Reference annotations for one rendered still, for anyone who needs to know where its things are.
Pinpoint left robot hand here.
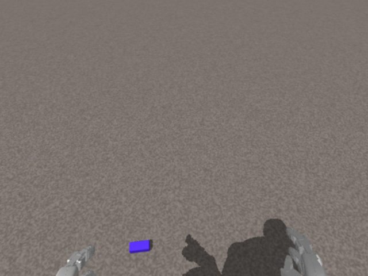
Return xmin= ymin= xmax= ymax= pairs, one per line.
xmin=56 ymin=246 xmax=96 ymax=276

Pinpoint right robot hand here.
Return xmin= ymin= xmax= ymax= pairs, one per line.
xmin=280 ymin=227 xmax=327 ymax=276

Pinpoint small box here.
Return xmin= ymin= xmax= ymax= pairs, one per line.
xmin=129 ymin=240 xmax=150 ymax=253

